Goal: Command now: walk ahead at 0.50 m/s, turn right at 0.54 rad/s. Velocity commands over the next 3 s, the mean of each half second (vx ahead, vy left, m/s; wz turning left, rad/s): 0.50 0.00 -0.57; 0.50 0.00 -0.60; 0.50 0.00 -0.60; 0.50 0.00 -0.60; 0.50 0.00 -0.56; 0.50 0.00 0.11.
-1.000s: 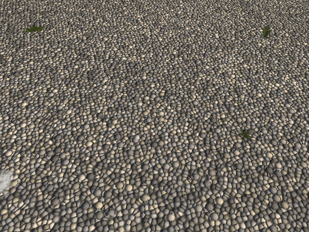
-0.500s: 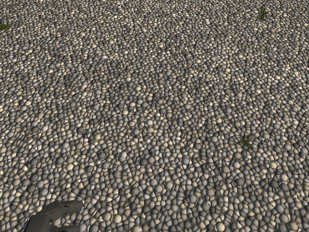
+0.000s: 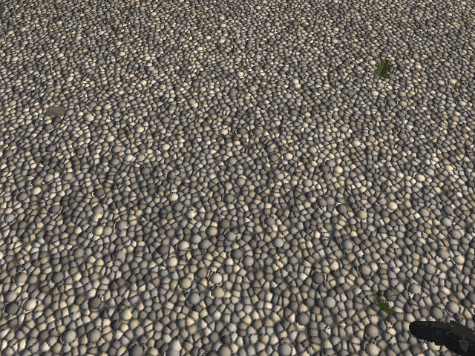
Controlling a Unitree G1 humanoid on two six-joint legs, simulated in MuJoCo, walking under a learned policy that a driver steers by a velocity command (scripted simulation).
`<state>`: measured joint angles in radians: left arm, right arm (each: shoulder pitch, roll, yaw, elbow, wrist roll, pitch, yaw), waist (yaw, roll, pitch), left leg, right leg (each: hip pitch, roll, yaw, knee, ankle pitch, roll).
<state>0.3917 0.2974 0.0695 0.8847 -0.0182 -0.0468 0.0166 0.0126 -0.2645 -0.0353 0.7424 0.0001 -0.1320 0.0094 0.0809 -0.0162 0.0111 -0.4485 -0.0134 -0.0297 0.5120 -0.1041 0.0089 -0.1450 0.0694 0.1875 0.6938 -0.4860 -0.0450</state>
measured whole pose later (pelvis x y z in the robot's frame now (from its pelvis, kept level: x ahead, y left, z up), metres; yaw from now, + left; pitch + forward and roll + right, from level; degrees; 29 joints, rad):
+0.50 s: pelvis +0.25 -0.05 -0.01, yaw -19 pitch +2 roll +2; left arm 0.04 0.28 0.06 0.63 -0.03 -0.03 -0.05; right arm 0.34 -0.31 -0.08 0.88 0.02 -0.05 -0.02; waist -0.06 -0.02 0.05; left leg 0.05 0.09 0.26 0.52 -0.45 -0.05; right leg -0.51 0.00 -0.06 0.60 -0.11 -0.11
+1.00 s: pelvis +0.53 -0.15 +0.00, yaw -36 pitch +2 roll +1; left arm 0.40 0.31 0.08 0.75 -0.02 -0.02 0.02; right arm 0.03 -0.27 -0.04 0.66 -0.01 -0.13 0.02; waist 0.08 0.00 0.01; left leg -0.46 -0.03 -0.03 0.49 -0.07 0.02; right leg -0.10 0.10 0.24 0.62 -0.49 -0.06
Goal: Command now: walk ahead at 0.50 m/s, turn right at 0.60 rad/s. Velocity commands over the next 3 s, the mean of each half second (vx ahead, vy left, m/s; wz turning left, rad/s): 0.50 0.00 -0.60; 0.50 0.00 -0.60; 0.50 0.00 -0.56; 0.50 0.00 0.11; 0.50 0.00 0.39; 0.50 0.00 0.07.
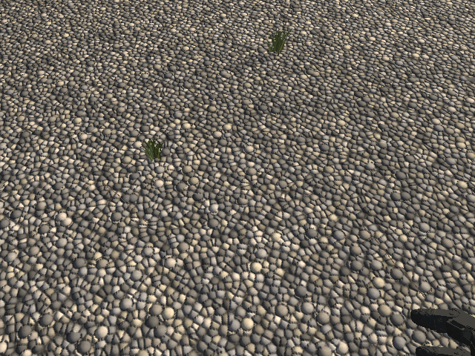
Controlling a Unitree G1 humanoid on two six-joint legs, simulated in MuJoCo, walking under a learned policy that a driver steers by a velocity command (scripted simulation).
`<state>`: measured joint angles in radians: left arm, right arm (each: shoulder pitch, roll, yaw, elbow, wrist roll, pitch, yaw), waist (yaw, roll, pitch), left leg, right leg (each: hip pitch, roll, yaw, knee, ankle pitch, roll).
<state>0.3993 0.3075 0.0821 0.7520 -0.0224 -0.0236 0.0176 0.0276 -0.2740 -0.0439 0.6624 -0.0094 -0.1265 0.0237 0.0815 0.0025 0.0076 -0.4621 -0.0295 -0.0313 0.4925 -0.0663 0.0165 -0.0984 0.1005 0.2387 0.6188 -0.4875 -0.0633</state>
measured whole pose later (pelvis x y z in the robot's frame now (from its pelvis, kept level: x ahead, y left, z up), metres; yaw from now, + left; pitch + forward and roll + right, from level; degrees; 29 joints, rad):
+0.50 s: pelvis +0.25 -0.05 +0.00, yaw -18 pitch +2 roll +2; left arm 0.06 0.29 0.06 0.59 -0.02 -0.02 -0.05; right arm 0.34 -0.32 -0.09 0.83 0.03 -0.05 -0.01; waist -0.06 -0.01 0.05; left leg 0.06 0.09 0.26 0.48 -0.47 -0.06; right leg -0.51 -0.01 -0.04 0.59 -0.11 -0.10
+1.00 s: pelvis +0.54 -0.15 +0.00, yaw -35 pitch +2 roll +1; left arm 0.39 0.31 0.08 0.74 -0.02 -0.02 0.02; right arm 0.04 -0.28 -0.04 0.66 -0.01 -0.12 0.03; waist 0.08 0.00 0.01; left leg -0.47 -0.03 -0.02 0.52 -0.09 0.01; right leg -0.12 0.09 0.24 0.69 -0.51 -0.05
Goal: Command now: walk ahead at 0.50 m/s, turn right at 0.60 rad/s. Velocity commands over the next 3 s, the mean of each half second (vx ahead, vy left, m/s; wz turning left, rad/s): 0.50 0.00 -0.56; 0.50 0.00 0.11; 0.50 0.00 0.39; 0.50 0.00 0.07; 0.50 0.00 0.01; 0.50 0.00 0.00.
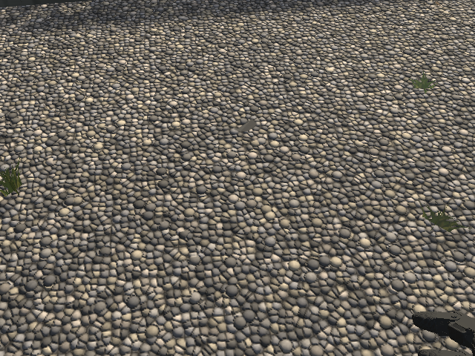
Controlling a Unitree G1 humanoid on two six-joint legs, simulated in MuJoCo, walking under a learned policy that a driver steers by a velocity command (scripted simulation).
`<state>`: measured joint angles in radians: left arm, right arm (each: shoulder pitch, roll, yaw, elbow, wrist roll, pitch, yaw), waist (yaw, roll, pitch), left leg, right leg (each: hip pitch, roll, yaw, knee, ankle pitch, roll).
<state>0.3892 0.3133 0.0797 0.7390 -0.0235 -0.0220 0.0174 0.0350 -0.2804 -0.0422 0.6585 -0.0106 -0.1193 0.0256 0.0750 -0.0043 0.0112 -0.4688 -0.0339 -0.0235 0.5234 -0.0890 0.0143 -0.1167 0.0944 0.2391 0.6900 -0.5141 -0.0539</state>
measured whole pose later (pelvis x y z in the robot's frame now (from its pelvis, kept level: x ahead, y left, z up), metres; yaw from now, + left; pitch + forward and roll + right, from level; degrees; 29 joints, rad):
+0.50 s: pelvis +0.26 -0.06 +0.00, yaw -17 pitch +2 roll +2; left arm 0.04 0.27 0.06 0.59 -0.01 -0.03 -0.04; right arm 0.35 -0.32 -0.07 0.86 0.02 -0.05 0.00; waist -0.07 -0.01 0.06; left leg 0.05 0.10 0.23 0.51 -0.45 -0.05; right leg -0.50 0.00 -0.03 0.58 -0.10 -0.09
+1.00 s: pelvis +0.54 -0.13 +0.00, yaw -10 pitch +2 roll -2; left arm 0.32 0.29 0.06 0.82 0.00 -0.05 0.01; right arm 0.11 -0.27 -0.03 0.72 0.02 -0.06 0.07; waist 0.06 0.03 0.02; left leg -0.59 0.03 0.04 0.59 -0.04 0.06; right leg 0.12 0.03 -0.16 0.27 -0.42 -0.01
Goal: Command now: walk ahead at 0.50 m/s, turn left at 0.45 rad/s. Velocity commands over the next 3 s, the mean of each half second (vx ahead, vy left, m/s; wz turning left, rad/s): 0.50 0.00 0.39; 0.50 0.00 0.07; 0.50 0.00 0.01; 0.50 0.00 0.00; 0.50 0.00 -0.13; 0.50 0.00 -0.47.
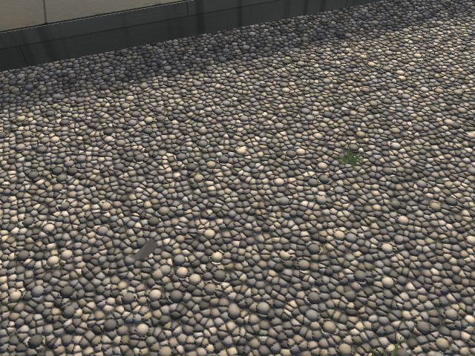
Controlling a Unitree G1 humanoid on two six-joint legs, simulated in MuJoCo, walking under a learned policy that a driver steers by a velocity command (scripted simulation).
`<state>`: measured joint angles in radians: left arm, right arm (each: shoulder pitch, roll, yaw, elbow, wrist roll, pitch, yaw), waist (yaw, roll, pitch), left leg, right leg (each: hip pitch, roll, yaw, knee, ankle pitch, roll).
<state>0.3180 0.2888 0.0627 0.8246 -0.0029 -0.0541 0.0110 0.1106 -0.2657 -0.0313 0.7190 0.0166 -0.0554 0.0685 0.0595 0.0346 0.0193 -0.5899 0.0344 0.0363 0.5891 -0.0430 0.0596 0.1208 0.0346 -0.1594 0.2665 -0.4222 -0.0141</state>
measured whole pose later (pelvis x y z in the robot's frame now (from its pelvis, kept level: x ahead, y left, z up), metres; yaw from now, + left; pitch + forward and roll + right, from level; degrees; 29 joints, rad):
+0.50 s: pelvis +0.31 +0.01 +0.01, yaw +13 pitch +2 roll +1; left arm 0.07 0.28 0.03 0.70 0.00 -0.11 -0.03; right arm 0.37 -0.30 -0.06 0.75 0.01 -0.04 0.00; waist -0.08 -0.02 0.00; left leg -0.03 -0.08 -0.15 0.42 -0.42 0.05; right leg -0.49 -0.01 0.03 0.47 0.00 -0.01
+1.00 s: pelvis +0.58 +0.07 +0.01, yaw +14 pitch +3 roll -2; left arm 0.40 0.29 0.05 0.88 -0.02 -0.06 0.00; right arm 0.04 -0.25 -0.03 0.63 0.01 -0.08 0.04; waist 0.10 0.03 0.01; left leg -0.54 0.04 -0.01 0.51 -0.02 0.03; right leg 0.05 0.04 0.00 0.27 -0.37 -0.02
